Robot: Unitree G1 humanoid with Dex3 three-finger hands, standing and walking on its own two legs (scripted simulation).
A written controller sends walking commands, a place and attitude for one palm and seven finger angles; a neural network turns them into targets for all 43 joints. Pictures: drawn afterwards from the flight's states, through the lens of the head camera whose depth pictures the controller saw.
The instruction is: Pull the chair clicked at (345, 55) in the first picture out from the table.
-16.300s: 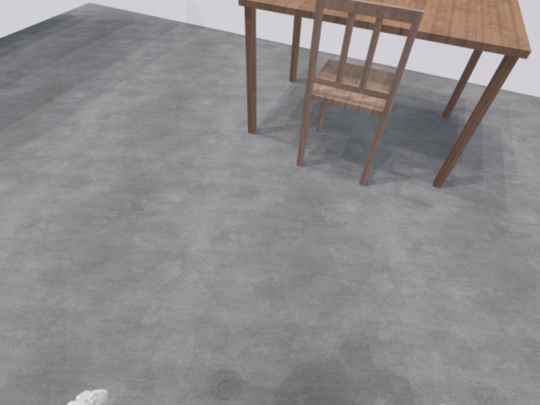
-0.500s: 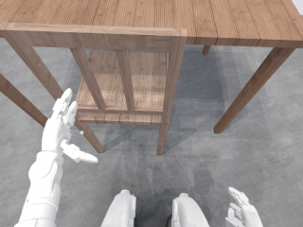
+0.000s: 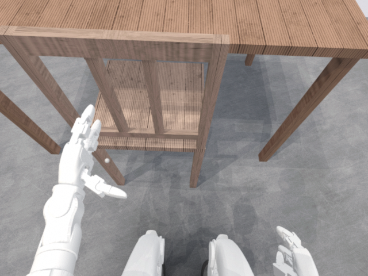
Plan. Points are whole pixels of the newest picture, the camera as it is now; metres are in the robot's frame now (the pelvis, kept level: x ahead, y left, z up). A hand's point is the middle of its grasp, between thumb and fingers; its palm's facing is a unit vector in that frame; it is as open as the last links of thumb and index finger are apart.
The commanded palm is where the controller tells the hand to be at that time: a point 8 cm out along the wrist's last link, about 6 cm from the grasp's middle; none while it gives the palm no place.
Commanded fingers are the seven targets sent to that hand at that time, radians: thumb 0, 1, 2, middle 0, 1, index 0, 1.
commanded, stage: aim the fingers beside a spindle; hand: left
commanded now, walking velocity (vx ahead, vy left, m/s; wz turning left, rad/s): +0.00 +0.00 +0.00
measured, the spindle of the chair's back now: (111, 100) +0.49 +0.20 +0.02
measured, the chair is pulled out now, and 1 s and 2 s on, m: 0.00 0.00 0.00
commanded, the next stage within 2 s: push the fingers through the gap in 0.16 s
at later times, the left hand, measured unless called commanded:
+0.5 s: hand (110, 150) +0.36 +0.18 +0.02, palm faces +0.02 -1.00 -0.07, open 16.9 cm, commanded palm +0.34 +0.23 +0.03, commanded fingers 0.00 -0.50 0.30 -0.06 -0.08 -0.06 -0.08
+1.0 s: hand (110, 132) +0.41 +0.19 +0.02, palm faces +0.04 -1.00 -0.06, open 16.9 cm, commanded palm +0.39 +0.23 +0.02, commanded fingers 0.00 -0.50 0.30 -0.06 -0.08 -0.06 -0.08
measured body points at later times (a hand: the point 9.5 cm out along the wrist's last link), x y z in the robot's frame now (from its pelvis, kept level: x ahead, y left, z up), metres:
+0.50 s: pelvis +0.00 -0.01 +0.00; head +0.12 -0.01 +0.43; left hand +0.36 +0.23 +0.03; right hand +0.15 -0.26 -0.11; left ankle +0.03 +0.11 -0.62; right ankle +0.03 -0.11 -0.62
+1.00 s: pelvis +0.00 -0.01 +0.00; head +0.13 +0.00 +0.43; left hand +0.40 +0.24 +0.03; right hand +0.11 -0.27 -0.12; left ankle +0.03 +0.11 -0.62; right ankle +0.03 -0.11 -0.62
